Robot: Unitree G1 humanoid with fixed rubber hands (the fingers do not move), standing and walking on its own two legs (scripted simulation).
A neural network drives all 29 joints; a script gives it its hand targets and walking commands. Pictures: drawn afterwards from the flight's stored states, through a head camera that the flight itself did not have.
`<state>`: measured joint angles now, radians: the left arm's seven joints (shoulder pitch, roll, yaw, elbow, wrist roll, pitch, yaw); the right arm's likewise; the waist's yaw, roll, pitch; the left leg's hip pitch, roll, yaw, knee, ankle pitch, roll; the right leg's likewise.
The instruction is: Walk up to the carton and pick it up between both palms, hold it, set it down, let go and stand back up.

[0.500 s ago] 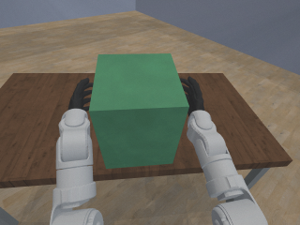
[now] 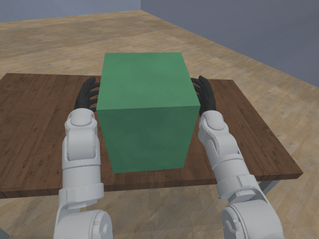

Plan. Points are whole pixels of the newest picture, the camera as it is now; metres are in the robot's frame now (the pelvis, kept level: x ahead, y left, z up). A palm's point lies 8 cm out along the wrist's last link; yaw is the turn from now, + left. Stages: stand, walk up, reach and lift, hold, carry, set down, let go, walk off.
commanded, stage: hold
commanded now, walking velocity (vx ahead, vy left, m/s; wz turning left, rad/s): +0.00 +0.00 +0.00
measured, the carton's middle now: (146, 113) +0.41 +0.01 +0.13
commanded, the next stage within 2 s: none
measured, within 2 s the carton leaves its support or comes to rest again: neither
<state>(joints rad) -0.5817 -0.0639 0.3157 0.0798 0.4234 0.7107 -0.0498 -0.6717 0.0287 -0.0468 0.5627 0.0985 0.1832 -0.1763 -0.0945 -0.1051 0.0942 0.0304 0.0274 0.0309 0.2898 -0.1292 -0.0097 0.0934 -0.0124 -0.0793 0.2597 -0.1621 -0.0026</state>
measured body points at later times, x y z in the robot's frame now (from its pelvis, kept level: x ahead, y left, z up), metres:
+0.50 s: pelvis -0.02 +0.00 +0.00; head -0.05 +0.02 +0.45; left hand +0.36 +0.15 +0.17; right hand +0.36 -0.14 +0.17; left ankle +0.03 +0.12 -0.75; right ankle +0.00 -0.11 -0.75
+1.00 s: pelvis +0.00 +0.01 +0.00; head -0.04 +0.04 +0.44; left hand +0.36 +0.17 +0.18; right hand +0.36 -0.12 +0.18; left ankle +0.03 +0.12 -0.75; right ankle +0.00 -0.11 -0.75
